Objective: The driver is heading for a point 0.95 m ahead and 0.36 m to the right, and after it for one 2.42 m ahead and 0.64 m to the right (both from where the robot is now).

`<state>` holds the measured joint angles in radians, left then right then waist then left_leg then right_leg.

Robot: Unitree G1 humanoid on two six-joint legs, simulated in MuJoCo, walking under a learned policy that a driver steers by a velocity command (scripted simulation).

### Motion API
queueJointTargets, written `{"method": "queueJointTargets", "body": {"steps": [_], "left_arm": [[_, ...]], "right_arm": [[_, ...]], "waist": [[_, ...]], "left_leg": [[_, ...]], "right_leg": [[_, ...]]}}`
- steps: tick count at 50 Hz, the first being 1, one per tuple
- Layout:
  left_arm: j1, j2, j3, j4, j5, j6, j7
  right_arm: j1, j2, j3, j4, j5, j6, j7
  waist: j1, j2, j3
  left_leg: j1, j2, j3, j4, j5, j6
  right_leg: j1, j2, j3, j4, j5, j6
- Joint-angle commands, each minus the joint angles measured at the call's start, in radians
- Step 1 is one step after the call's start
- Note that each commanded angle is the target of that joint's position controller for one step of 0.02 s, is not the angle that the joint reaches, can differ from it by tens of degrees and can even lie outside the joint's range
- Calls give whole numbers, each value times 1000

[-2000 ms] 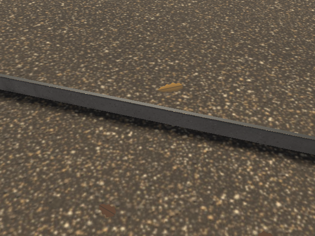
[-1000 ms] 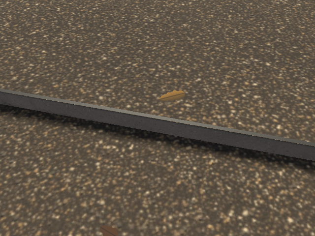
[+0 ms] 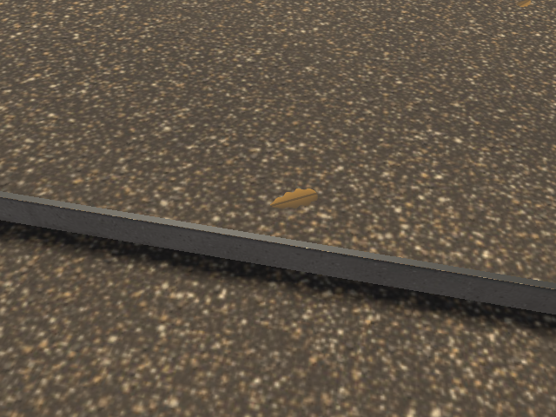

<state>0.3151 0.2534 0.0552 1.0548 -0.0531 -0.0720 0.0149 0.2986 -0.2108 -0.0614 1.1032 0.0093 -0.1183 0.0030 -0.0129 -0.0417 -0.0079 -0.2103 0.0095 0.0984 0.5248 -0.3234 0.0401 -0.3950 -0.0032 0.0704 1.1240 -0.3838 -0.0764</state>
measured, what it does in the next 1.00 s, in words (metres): walks ahead, turning right: right foot, then left foot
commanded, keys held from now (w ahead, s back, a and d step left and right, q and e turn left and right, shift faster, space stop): w+e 1.00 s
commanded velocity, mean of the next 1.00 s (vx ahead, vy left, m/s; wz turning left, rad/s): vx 0.48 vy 0.00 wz -0.52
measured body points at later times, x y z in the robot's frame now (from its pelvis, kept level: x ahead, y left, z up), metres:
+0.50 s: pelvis +0.25 -0.06 -0.01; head +0.29 -0.06 +0.44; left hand +0.46 +0.16 -0.13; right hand +0.23 -0.33 -0.14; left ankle +0.13 +0.12 -0.61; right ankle +0.31 -0.13 -0.74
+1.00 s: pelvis +0.53 -0.09 +0.00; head +0.57 -0.09 +0.45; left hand +0.74 +0.11 -0.13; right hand +0.50 -0.38 -0.10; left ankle +0.62 -0.03 -0.74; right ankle +0.40 -0.15 -0.65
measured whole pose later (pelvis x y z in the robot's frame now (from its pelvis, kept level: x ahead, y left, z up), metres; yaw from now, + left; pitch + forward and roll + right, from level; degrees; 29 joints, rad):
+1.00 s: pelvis +0.53 -0.09 +0.00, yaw -33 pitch +1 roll +0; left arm 0.30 0.31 0.08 0.80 0.03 -0.03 -0.03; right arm 0.20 -0.25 -0.03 0.76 -0.05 -0.07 0.00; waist 0.03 -0.04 0.03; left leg -0.31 0.01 0.07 0.46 -0.18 0.03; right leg -0.41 0.06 0.05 1.11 -0.37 -0.07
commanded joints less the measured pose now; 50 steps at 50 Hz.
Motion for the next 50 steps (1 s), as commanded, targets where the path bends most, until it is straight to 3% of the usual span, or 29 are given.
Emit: {"method": "queueJointTargets", "body": {"steps": [1,2,4,7,11,14,17,18,19,20,21,22,23,24,26,29,32,33,35,38,40,42,43,44,45,46,47,48,50], "left_arm": [[-72,71,23,-79,6,-23,-6],[-62,58,26,-72,8,-13,-13],[-86,24,24,-84,13,5,-24],[-203,0,15,-149,17,11,-33],[-360,-17,-2,-229,27,10,-56],[-421,-16,-5,-275,24,9,-78],[-339,44,24,-289,21,12,-92],[-234,91,46,-273,20,16,-92],[-75,153,79,-237,20,20,-82],[55,219,107,-210,23,35,-57],[2,287,112,-246,31,32,-47],[46,219,87,-230,48,21,-45],[7,159,74,-230,52,4,-43],[-82,120,61,-245,42,-13,-52],[-183,84,44,-278,43,-24,-52],[-150,129,50,-275,35,-25,-32],[-89,167,60,-274,33,-17,-12],[-11,175,60,-224,69,-4,-27],[28,145,58,-231,67,7,-37],[55,170,64,-246,78,17,-31],[36,192,71,-266,86,16,-21],[-2,202,72,-283,84,8,-18],[3,151,56,-292,72,-3,-26],[29,64,32,-329,44,-9,-27],[107,83,33,-357,50,-1,-27],[103,142,37,-303,71,21,-19],[38,140,38,-300,80,26,-32],[10,121,35,-308,81,31,-41],[-13,99,29,-315,99,50,-56]], "right_arm": [[30,-74,7,-27,-9,-14,6],[52,-62,11,-23,-18,-11,2],[102,-82,9,-13,-27,-9,-10],[98,-111,6,-30,-35,-4,-30],[141,-133,0,-43,-21,3,-47],[171,-147,-6,-46,-11,18,-48],[132,-193,-20,-79,-9,36,-58],[108,-217,-26,-96,-10,43,-59],[72,-225,-28,-115,-5,44,-55],[67,-201,-20,-142,-15,32,-47],[136,-52,18,-201,-13,-5,-24],[26,-123,6,-241,25,-56,-4],[-48,-158,-3,-277,54,-71,0],[-56,-159,-5,-274,40,-71,-8],[-14,-174,-24,-262,6,-40,-20],[-61,-145,-21,-310,-25,-9,-24],[-206,-131,-12,-363,-31,-2,-32],[-182,-62,21,-371,-89,40,7],[-243,-84,23,-393,-66,65,26],[-320,-127,22,-433,-47,59,24],[-283,-159,15,-437,-47,44,18],[-124,-191,1,-399,-45,24,4],[-10,-235,-11,-379,-61,7,-10],[98,-319,-25,-385,-85,7,-26],[68,-373,-49,-366,-73,27,-23],[-7,-247,-25,-402,-68,38,-15],[-46,-169,-6,-410,-56,41,-10],[-65,-142,5,-406,-54,43,-9],[-24,-141,6,-376,-48,29,-12]], "waist": [[-6,144,121],[-6,149,107],[-9,118,102],[-15,90,137],[-49,88,162],[-44,88,166],[45,168,60],[105,192,-4],[190,180,-86],[230,69,-169],[93,-184,-268],[151,-93,-325],[130,-57,-188],[64,63,-80],[-13,92,-32],[-30,53,5],[19,15,28],[17,-48,32],[60,-52,24],[89,-48,18],[60,-45,1],[-25,-29,-44],[-75,57,-129],[-90,218,-242],[-10,425,-279],[3,194,-163],[-9,91,-70],[2,92,-27],[2,145,5]], "left_leg": [[190,269,-295,-372,72,71],[182,240,-214,-369,174,57],[186,232,-133,-373,321,69],[168,231,-52,-406,398,78],[177,235,54,-426,454,67],[273,257,112,-352,650,60],[339,277,150,-128,1179,49],[323,282,143,23,1260,45],[235,253,145,237,1188,26],[-28,191,133,560,745,-12],[-446,-55,7,962,-199,-66],[-549,-33,-223,1035,-201,-28],[-611,21,-222,979,-119,3],[-565,69,-212,866,-49,3],[-415,125,-210,726,-3,-19],[-369,133,-171,561,52,-77],[-371,93,-144,304,254,-106],[-309,85,-70,262,294,-106],[-282,61,-58,185,364,-99],[-299,44,-86,101,309,-98],[-232,30,-121,24,226,-82],[-32,2,-117,-71,162,-50],[144,98,-203,-126,116,-15],[365,353,-488,-183,-11,39],[426,461,-866,-285,-80,139],[324,426,-761,-275,-244,134],[216,361,-602,-288,-205,114],[147,313,-465,-311,-64,89],[113,257,-295,-318,189,76]], "right_leg": [[-377,-97,74,32,170,-31],[-343,-95,54,13,205,-24],[-356,-92,32,-9,255,-2],[-398,-86,15,-163,346,23],[-340,-76,-94,-372,436,19],[-318,-50,-153,-458,380,-18],[-128,40,-230,-455,254,-77],[6,67,-229,-464,221,-104],[240,92,-202,-550,272,-142],[531,-36,34,-588,192,-194],[801,-317,674,-732,78,-399],[804,-334,783,-867,26,-391],[696,-299,612,-873,81,-335],[512,-243,468,-883,205,-291],[279,-169,314,-908,334,-243],[125,-138,237,-942,434,-247],[82,-79,173,-930,415,-203],[60,-30,122,-917,433,-166],[85,-23,134,-883,443,-136],[196,-75,225,-833,457,-135],[249,-110,294,-769,460,-111],[233,-82,310,-619,512,-77],[182,-4,243,-409,469,-51],[-5,91,106,-138,153,-21],[-238,147,19,10,-175,-12],[-277,47,48,98,-104,-19],[-260,23,35,84,-25,-11],[-234,-5,24,47,22,2],[-220,-27,0,36,73,23]]}}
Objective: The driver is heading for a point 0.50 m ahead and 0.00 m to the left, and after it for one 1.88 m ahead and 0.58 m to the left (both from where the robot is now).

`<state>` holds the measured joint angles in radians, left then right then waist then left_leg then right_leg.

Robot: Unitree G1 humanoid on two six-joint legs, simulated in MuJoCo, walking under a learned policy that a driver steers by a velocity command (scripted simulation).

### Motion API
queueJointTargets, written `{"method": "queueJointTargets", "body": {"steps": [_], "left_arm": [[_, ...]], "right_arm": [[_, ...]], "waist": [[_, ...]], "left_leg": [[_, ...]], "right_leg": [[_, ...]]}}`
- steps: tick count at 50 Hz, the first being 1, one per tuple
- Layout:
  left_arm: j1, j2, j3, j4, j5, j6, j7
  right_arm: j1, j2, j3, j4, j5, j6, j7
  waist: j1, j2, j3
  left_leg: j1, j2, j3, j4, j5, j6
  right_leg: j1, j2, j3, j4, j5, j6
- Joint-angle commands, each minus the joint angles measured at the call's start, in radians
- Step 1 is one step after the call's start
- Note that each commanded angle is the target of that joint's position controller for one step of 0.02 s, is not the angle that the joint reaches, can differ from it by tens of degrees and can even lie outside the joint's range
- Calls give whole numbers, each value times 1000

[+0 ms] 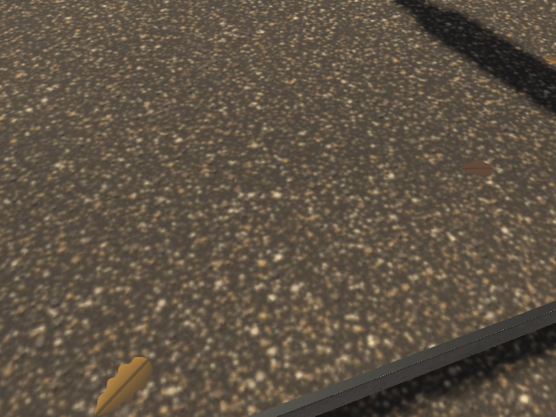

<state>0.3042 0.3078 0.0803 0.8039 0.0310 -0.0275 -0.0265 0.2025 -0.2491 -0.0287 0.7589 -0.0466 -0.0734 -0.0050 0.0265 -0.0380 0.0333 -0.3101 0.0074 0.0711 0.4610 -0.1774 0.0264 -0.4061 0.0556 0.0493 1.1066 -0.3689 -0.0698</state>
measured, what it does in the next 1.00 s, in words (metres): climbs: right foot, then left foot 0.11 m higher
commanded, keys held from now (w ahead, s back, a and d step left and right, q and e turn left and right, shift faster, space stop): w+e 0.02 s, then w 0.52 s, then w+q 0.06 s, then q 0.40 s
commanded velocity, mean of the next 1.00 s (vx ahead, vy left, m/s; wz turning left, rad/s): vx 0.40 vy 0.00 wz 0.00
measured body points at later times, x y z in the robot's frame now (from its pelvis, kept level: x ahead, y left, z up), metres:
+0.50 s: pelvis +0.22 -0.05 +0.00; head +0.23 -0.07 +0.45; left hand +0.36 +0.18 -0.11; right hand +0.24 -0.31 -0.14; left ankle +0.18 +0.09 -0.63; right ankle +0.23 -0.12 -0.74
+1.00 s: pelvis +0.45 -0.03 +0.04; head +0.49 -0.03 +0.49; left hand +0.52 +0.23 -0.09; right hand +0.62 -0.25 -0.08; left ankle +0.55 +0.01 -0.63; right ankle +0.34 -0.16 -0.54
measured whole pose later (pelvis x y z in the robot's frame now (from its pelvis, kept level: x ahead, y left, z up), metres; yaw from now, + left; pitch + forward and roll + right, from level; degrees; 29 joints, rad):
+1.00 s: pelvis +0.45 -0.03 +0.04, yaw +4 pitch +1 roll +0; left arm 0.24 0.21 0.01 0.79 0.03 -0.03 0.01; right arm 0.15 -0.22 -0.02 0.71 -0.02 0.03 -0.01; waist 0.02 0.01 0.05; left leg -0.66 -0.12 0.11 0.96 -0.34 0.17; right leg -0.47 0.01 0.02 1.44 -0.31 0.00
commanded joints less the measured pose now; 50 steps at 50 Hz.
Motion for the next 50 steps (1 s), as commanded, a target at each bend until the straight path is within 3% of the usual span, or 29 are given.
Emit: {"method": "queueJointTargets", "body": {"steps": [1,6,12,14,16,17,18,19,20,21,23,26,29,30,33,35,36,37,38,39,41,43,44,45,46,47,48,49,50], "left_arm": [[-5,39,2,-68,14,12,-19],[-122,4,-18,-110,17,12,-32],[-274,-22,-51,-154,16,-1,-37],[-262,-13,-51,-154,15,-9,-26],[-95,1,-42,-93,29,-30,-10],[37,36,-28,-48,44,-35,2],[136,146,-7,-41,54,-39,17],[178,223,21,-20,11,-21,24],[111,168,12,-30,-6,-16,24],[50,97,-8,-34,-8,-19,20],[-23,37,-29,-30,-13,-31,18],[28,34,-26,8,-12,-55,14],[125,26,-29,67,-5,-63,15],[158,18,-34,85,0,-65,17],[226,1,-48,151,13,-70,30],[213,2,-58,167,11,-68,37],[199,6,-62,176,5,-66,55],[177,30,-61,163,0,-61,63],[169,28,-64,169,-16,-56,72],[172,36,-66,171,-26,-55,79],[158,73,-59,150,-39,-54,80],[99,124,-37,114,-34,-34,73],[54,147,-24,82,-48,-27,61],[78,79,-34,28,-51,-37,51],[74,49,-34,-43,-22,-27,33],[140,24,-40,-49,13,-26,22],[118,-4,-46,-58,1,-13,25],[75,-18,-48,-68,11,3,43],[42,-40,-52,-92,20,21,56]], "right_arm": [[97,-107,-30,-21,13,-25,1],[166,-111,-33,26,19,-42,13],[197,-145,-39,65,26,-26,17],[209,-161,-42,81,29,-13,13],[194,-162,-38,86,43,0,9],[190,-138,-28,73,47,-1,7],[209,-37,0,19,46,-1,14],[254,-77,-14,25,43,16,14],[202,-113,-25,29,22,29,12],[153,-87,-18,22,21,24,21],[161,-76,-19,28,10,31,31],[197,-48,-22,49,5,57,38],[35,-5,-14,-15,21,69,16],[-9,7,-10,-37,26,70,7],[-116,69,16,-104,21,71,-17],[-191,73,35,-165,14,74,-20],[-204,74,38,-195,3,78,-16],[-182,51,41,-196,-1,86,-4],[-220,67,53,-216,-3,98,2],[-225,84,61,-223,9,103,4],[-121,82,63,-179,23,106,5],[83,14,36,-127,28,94,10],[172,-30,19,-110,23,81,20],[162,-130,-19,-114,19,73,20],[104,-262,-65,-111,35,90,2],[88,-221,-64,-117,60,88,-5],[38,-171,-58,-116,36,92,-14],[-9,-93,-41,-104,23,94,-20],[-43,-44,-26,-90,22,90,-27]], "waist": [[-36,147,-48],[-45,141,-26],[-68,168,-7],[-55,174,-18],[30,124,-115],[81,92,-207],[87,-123,-297],[80,-231,-342],[63,-90,-222],[41,-61,-104],[-33,-35,-16],[-53,-64,-41],[-21,-40,14],[-13,-29,37],[-26,16,94],[-39,36,101],[-61,31,95],[-64,44,60],[-52,17,44],[-43,7,20],[-57,-54,-86],[-147,-157,-231],[-202,-146,-292],[-182,25,-335],[-99,304,-414],[-46,135,-396],[-27,52,-317],[2,-32,-129],[32,5,-26]], "left_leg": [[223,257,-226,-249,142,94],[251,252,-104,-284,298,134],[224,224,10,-250,426,101],[269,244,-1,-181,581,97],[274,202,44,59,747,73],[143,169,67,236,556,51],[-131,80,101,550,-10,11],[-305,-25,14,772,-358,1],[-390,39,-62,864,-320,11],[-422,60,-60,891,-258,11],[-349,107,-67,804,-157,2],[-361,77,-30,985,-126,-13],[-710,72,-53,1305,-209,9],[-822,59,-86,1392,-239,21],[-1027,1,-131,1558,-304,47],[-998,-4,-78,1388,-287,46],[-958,12,-87,1298,-270,47],[-851,17,-10,1149,-236,38],[-736,27,54,1025,-233,44],[-651,28,73,915,-221,61],[-408,-41,172,763,-204,99],[-193,-99,126,607,-236,136],[-20,-118,47,404,-138,162],[210,56,-358,209,17,258],[287,297,-923,-40,582,366],[235,304,-857,21,801,374],[112,289,-798,5,420,378],[-64,227,-685,-2,169,314],[-192,156,-578,-5,86,264]], "right_leg": [[-211,-87,15,60,76,20],[-280,-83,20,-79,169,41],[-83,-62,-106,-448,209,25],[-26,-42,-126,-516,174,-4],[198,14,-148,-667,235,-42],[421,-56,-79,-665,252,-56],[651,-362,300,-698,324,-119],[682,-460,553,-793,374,-225],[599,-412,434,-791,240,-220],[463,-361,352,-825,171,-197],[276,-272,236,-905,169,-131],[243,-244,169,-928,298,-165],[324,-293,194,-942,149,-202],[347,-308,191,-938,93,-196],[359,-342,114,-901,255,-151],[290,-293,18,-926,270,-97],[281,-294,-4,-939,365,-87],[265,-270,-61,-972,488,-92],[254,-256,-109,-1002,621,-87],[306,-259,-143,-996,829,-77],[372,-248,-219,-857,1391,-59],[474,-293,-213,-547,1688,-36],[433,-269,-231,-318,1589,-6],[130,-150,-218,83,781,52],[-144,69,-77,453,18,92],[-147,-8,57,549,10,75],[-213,-12,40,577,20,76],[-265,-51,17,545,22,68],[-295,-74,20,500,28,64]]}}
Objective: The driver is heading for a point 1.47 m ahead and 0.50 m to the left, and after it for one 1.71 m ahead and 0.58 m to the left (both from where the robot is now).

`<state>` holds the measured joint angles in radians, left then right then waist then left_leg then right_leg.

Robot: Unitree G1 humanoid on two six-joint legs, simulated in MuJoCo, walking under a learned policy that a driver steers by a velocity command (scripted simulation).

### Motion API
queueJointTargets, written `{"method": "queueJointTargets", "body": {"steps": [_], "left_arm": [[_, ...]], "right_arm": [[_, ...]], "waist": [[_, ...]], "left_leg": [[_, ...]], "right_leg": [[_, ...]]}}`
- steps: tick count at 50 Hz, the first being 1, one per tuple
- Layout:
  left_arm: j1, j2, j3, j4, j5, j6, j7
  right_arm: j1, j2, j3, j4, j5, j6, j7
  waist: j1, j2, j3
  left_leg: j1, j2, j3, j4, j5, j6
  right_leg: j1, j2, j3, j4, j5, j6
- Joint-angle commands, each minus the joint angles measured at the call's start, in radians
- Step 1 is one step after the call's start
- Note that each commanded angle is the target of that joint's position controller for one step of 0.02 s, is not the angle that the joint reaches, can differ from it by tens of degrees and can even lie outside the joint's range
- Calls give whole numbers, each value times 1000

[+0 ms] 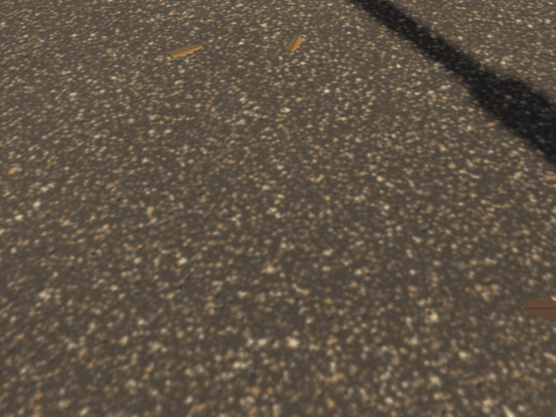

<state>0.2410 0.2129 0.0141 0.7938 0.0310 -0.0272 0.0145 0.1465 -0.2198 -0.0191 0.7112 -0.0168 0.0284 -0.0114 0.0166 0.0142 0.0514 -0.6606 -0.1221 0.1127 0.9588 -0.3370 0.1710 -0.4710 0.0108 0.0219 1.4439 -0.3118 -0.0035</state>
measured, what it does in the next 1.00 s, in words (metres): climbs, turning left: right foot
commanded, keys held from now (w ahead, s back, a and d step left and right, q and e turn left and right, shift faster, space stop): q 0.70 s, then no key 0.30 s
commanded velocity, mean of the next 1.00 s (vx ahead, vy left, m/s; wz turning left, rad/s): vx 0.02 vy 0.00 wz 0.50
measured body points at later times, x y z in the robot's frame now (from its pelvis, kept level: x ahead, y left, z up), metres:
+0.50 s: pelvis +0.14 -0.03 +0.07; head +0.15 -0.01 +0.52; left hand +0.25 +0.26 -0.02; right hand +0.37 -0.25 +0.00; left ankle +0.10 +0.02 -0.67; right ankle +0.28 -0.16 -0.61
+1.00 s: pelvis +0.18 -0.07 +0.07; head +0.21 -0.06 +0.52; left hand +0.18 +0.22 -0.03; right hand +0.44 -0.21 -0.04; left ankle +0.09 +0.04 -0.64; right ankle +0.29 -0.14 -0.67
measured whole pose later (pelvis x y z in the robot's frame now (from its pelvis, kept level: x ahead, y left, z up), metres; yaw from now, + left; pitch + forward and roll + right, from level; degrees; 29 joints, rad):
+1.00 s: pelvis +0.18 -0.07 +0.07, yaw +31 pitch +1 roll +0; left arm 0.17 0.20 0.02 0.64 0.00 0.02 0.04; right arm 0.20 -0.25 -0.03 0.63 0.01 0.05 -0.02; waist 0.03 0.01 0.04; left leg -0.37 0.01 -0.03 0.80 -0.42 -0.06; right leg -0.35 -0.01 -0.02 0.50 -0.17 -0.04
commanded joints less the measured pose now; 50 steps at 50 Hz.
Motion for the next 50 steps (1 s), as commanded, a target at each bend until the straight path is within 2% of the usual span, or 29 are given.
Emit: {"method": "queueJointTargets", "body": {"steps": [1,2,3,4,5,6,7,8,9,10,11,13,16,21,24,26,28,30,31,32,33,34,35,36,38,40,44,48,50], "left_arm": [[110,54,14,-97,24,41,27],[100,53,15,-113,18,51,34],[122,80,0,-140,27,-18,-15],[57,122,16,-159,31,-37,-5],[-6,132,15,-167,25,-55,3],[-48,149,21,-183,12,-60,5],[-95,155,24,-200,-5,-61,11],[-114,156,27,-212,-18,-62,16],[-77,41,3,-198,-31,-25,48],[-99,40,0,-226,-25,-16,58],[-98,52,5,-234,-20,-9,65],[-99,78,13,-230,-21,0,69],[-132,99,19,-240,-31,2,68],[-214,115,27,-258,-29,-18,50],[-245,118,31,-261,-27,-35,24],[-235,124,37,-253,-35,-45,12],[-199,140,50,-237,-41,-48,5],[-141,159,71,-211,-43,-55,1],[-125,204,85,-214,-32,-54,5],[-147,244,87,-248,-10,-35,12],[-76,217,89,-239,0,-24,12],[-106,166,80,-257,-6,-18,20],[-127,121,65,-263,-9,-7,30],[-142,106,52,-272,-15,2,39],[-174,125,45,-271,-10,14,49],[-159,120,40,-263,-9,20,49],[-130,137,48,-249,-15,27,43],[-108,163,56,-226,-30,38,33],[-98,160,53,-210,-39,44,29]], "right_arm": [[11,-55,-30,-37,-7,-19,-18],[25,-67,-34,-30,-7,-33,-13],[48,-42,-4,5,-40,-109,32],[73,-96,-33,13,-46,-132,47],[65,-166,-46,10,-49,-145,47],[66,-218,-62,-5,-47,-144,50],[80,-236,-67,-10,-52,-140,49],[103,-232,-63,-20,-43,-139,45],[7,-149,-46,-64,71,-82,2],[45,-146,-37,-79,64,-59,-19],[67,-174,-48,-79,47,-41,-35],[75,-199,-57,-113,28,-14,-59],[83,-183,-53,-154,31,8,-73],[95,-178,-62,-183,28,16,-74],[105,-191,-71,-188,26,26,-65],[86,-196,-74,-203,29,31,-59],[49,-193,-75,-217,42,32,-48],[5,-188,-74,-227,56,24,-35],[64,-135,-61,-223,41,15,-24],[185,-98,-54,-203,25,5,-19],[221,-207,-80,-195,37,-4,-10],[158,-264,-100,-174,47,0,-14],[109,-258,-100,-164,48,15,-22],[93,-229,-91,-161,43,33,-27],[78,-168,-70,-177,42,39,-25],[70,-134,-56,-181,43,29,-27],[49,-108,-39,-174,26,15,-29],[65,-106,-34,-149,23,8,-13],[97,-101,-35,-127,22,6,-4]], "waist": [[55,-19,-26],[52,-2,-43],[69,154,-238],[41,64,-160],[28,16,-142],[20,23,-140],[8,28,-136],[5,40,-138],[10,-36,-113],[3,14,-158],[1,62,-195],[-10,72,-236],[-28,65,-214],[-59,111,-151],[-74,123,-164],[-67,111,-172],[-42,122,-164],[11,115,-153],[-13,-8,-220],[-83,-270,-246],[-61,-347,-311],[-37,-222,-228],[-25,-142,-185],[-23,-107,-161],[-29,-129,-120],[-20,-161,-137],[0,-167,-183],[18,-208,-152],[1,-193,-135]], "left_leg": [[121,246,-538,-532,286,90],[124,228,-492,-540,344,80],[205,210,-528,-617,-45,-17],[236,209,-540,-612,-151,-73],[261,199,-517,-603,-141,-118],[288,185,-473,-601,-109,-150],[296,192,-479,-602,-45,-161],[307,191,-488,-600,-29,-154],[293,150,-482,-590,361,-103],[345,148,-477,-577,584,-93],[422,157,-476,-560,690,-92],[535,187,-504,-545,675,-78],[600,218,-579,-553,489,-64],[600,218,-628,-538,424,-15],[602,221,-642,-483,633,11],[598,215,-661,-455,734,19],[564,184,-678,-438,716,6],[490,114,-660,-382,576,-36],[396,45,-575,-208,247,-85],[171,-107,-444,-4,-390,-148],[104,-59,-361,196,-445,-203],[59,10,-309,316,-338,-246],[31,38,-282,365,-240,-261],[38,49,-274,412,-189,-267],[76,48,-217,456,-111,-273],[68,51,-189,366,-84,-278],[127,105,-168,109,-120,-277],[280,125,-113,-156,-105,-236],[365,118,-96,-327,-10,-199]], "right_leg": [[-217,-34,37,146,-22,-4],[-227,-26,24,173,1,-9],[-289,-25,188,149,121,-33],[-381,-43,185,77,174,-12],[-438,-36,166,28,207,9],[-456,-40,121,3,200,22],[-472,-45,107,10,176,42],[-482,-44,115,-11,176,58],[-422,-43,46,-129,173,54],[-403,-17,42,-171,166,60],[-423,-13,51,-192,168,68],[-464,-19,78,-222,178,92],[-500,-23,123,-292,154,112],[-434,-5,124,-471,109,104],[-307,18,111,-581,72,93],[-210,33,103,-669,38,81],[-60,44,96,-821,48,66],[174,35,74,-1080,287,40],[361,-123,185,-1064,480,-24],[527,-356,416,-970,968,-180],[489,-485,597,-1025,900,-307],[426,-424,509,-1028,736,-287],[376,-341,390,-1031,559,-236],[318,-293,332,-1053,435,-207],[216,-224,226,-1103,356,-202],[259,-193,169,-1110,343,-217],[337,-226,183,-1106,310,-249],[262,-235,204,-1126,162,-257],[224,-236,208,-1102,134,-246]]}}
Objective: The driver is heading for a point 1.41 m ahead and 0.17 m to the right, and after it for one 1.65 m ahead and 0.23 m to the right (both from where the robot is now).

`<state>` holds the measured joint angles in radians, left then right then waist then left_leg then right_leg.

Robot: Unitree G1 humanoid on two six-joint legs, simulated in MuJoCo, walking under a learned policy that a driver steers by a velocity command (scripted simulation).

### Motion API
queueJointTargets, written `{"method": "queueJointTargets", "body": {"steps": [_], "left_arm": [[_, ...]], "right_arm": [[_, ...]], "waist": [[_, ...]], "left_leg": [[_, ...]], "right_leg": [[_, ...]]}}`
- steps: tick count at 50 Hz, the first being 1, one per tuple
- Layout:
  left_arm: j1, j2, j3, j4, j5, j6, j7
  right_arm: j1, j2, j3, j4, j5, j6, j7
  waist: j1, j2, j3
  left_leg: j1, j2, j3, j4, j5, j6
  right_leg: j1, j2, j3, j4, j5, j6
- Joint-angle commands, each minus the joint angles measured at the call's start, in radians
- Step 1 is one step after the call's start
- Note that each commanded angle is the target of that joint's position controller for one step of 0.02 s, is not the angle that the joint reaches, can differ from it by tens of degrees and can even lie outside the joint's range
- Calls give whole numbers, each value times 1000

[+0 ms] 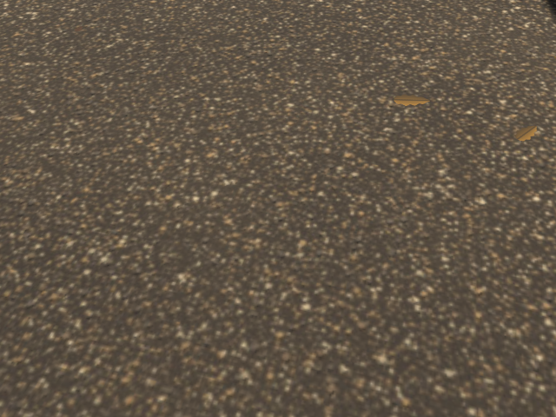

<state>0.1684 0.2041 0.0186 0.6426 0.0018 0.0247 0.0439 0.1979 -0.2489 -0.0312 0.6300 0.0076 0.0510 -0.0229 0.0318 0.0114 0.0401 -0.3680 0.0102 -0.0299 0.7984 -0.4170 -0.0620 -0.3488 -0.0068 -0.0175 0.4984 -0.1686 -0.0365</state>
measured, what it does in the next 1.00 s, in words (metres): steps on the spot: left foot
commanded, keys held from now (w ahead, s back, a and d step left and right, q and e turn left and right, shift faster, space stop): no key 1.00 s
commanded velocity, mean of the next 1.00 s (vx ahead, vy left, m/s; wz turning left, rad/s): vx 0.00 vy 0.00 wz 0.04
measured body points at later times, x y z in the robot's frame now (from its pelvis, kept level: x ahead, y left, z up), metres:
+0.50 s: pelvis +0.01 +0.03 +0.00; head +0.02 +0.02 +0.45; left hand +0.11 +0.28 -0.12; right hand +0.13 -0.20 -0.12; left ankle -0.01 +0.13 -0.74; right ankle +0.04 -0.11 -0.74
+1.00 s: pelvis +0.02 +0.02 +0.00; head +0.03 +0.02 +0.45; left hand +0.09 +0.27 -0.14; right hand +0.07 -0.23 -0.14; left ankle -0.01 +0.13 -0.74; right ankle +0.04 -0.11 -0.74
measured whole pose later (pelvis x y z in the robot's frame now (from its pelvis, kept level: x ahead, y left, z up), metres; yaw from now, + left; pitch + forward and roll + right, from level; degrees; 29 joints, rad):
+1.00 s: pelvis +0.02 +0.02 +0.00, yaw +0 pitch -1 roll +0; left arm 0.21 0.21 0.04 0.97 0.00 0.01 0.05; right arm 0.30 -0.20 -0.01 0.91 -0.01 -0.01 -0.03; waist 0.00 0.00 0.02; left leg -0.14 -0.02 0.01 0.46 -0.30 0.02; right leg -0.24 -0.02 0.03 0.48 -0.22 0.02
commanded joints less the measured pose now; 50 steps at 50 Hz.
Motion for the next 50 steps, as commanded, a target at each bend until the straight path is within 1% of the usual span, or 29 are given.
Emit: {"method": "queueJointTargets", "body": {"steps": [1,2,3,4,5,6,7,8,9,10,11,12,13,14,16,18,21,28,38,50], "left_arm": [[-18,164,46,-47,-20,-7,-2],[23,148,41,-23,-28,-11,-6],[46,113,31,-17,-14,-21,-14],[49,36,12,-35,2,-37,-19],[-24,97,26,-39,8,-40,-16],[-39,97,31,-35,5,-39,-20],[-27,78,28,-16,9,-37,-21],[-18,88,31,-6,20,-35,-22],[-9,93,31,-2,23,-35,-25],[3,99,30,3,22,-37,-26],[27,116,35,20,13,-37,-26],[40,110,36,33,6,-37,-27],[38,99,33,42,6,-37,-26],[32,100,34,48,9,-37,-25],[39,97,34,62,11,-41,-21],[48,97,34,77,9,-43,-18],[50,101,36,93,6,-42,-12],[53,103,38,129,3,-35,-2],[57,103,38,198,1,-25,7],[60,102,35,303,-1,-17,10]], "right_arm": [[79,-62,-22,-29,-5,-19,13],[88,-70,-23,-27,-13,-21,16],[97,-120,-29,-41,-29,-24,15],[43,-162,-36,-46,-43,-24,13],[4,-98,-21,-65,-50,-36,17],[-53,-53,-5,-64,-51,-48,17],[-78,-45,-2,-59,-44,-55,15],[-70,-47,-3,-50,-32,-63,15],[-52,-49,-1,-38,-27,-68,14],[-22,-46,0,-26,-26,-72,14],[12,-41,3,-18,-28,-72,15],[14,-43,3,-15,-30,-71,14],[11,-44,3,-12,-28,-70,14],[10,-43,2,-9,-27,-71,12],[14,-45,1,-3,-25,-70,9],[24,-38,1,6,-23,-70,9],[31,-33,0,22,-21,-72,10],[56,-31,-3,67,-18,-73,7],[100,-45,-5,152,-16,-75,-5],[139,-48,-1,267,-13,-73,-12]], "waist": [[-36,-180,-114],[-42,-155,-100],[-30,-36,-120],[14,232,-117],[-42,214,-83],[-17,191,-47],[-5,176,-37],[-13,167,-28],[-9,148,-30],[-12,122,-40],[-22,79,-42],[-17,54,-26],[-19,37,-13],[-23,20,-8],[-22,2,-19],[-23,-13,-36],[-25,-20,-49],[-25,-11,-60],[-26,-12,-38],[-28,-14,-18]], "left_leg": [[150,-29,64,-298,152,62],[221,-29,44,-403,204,97],[325,94,-118,-428,290,143],[215,246,-249,-456,297,237],[77,267,-286,-526,137,290],[47,218,-248,-529,49,258],[49,168,-198,-510,34,219],[60,145,-174,-492,53,194],[66,129,-157,-471,105,177],[61,110,-147,-459,128,161],[52,92,-131,-467,91,148],[62,82,-115,-462,63,140],[63,74,-107,-455,58,138],[66,70,-101,-450,74,139],[83,61,-88,-438,135,141],[104,55,-77,-428,180,144],[117,46,-63,-417,224,141],[122,32,-39,-409,288,132],[121,23,-20,-418,289,117],[135,20,-8,-446,282,112]], "right_leg": [[60,-205,231,-136,-10,-192],[8,-174,204,-109,-29,-141],[-95,-117,142,6,-111,-63],[-125,-1,-2,81,-254,18],[-44,-17,28,144,-266,50],[1,-27,46,136,-188,51],[28,-22,37,80,-119,51],[53,-25,42,30,-49,53],[89,-35,54,-6,10,51],[131,-40,57,-22,46,49],[136,-37,57,-24,13,44],[119,-34,58,-33,-6,37],[116,-35,60,-42,-1,35],[114,-36,65,-46,13,36],[123,-40,69,-53,39,37],[131,-42,70,-53,54,36],[141,-45,73,-47,76,34],[166,-47,75,-32,127,23],[181,-42,74,-44,139,16],[190,-34,69,-76,127,13]]}}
